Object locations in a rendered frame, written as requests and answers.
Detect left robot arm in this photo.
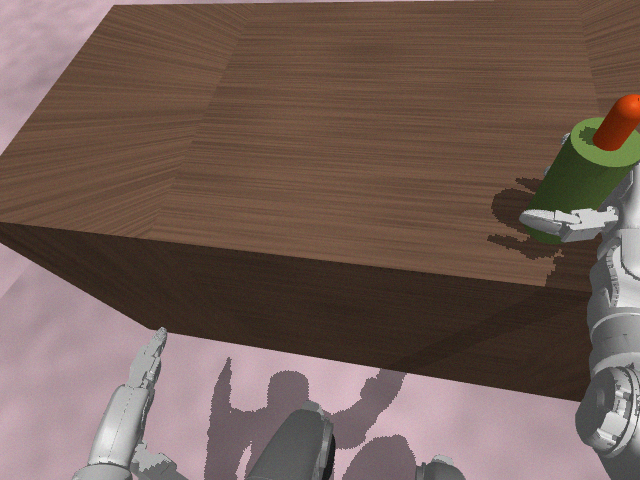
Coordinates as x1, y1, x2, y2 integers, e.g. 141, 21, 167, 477
71, 463, 133, 480

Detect bottle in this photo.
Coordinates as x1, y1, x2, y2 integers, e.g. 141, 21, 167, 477
523, 94, 640, 244

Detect right robot hand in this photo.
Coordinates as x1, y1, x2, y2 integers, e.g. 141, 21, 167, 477
519, 133, 640, 242

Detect left robot hand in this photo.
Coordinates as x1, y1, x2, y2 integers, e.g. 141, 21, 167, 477
87, 327, 189, 480

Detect right robot arm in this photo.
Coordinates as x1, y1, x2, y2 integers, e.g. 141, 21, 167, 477
575, 228, 640, 480

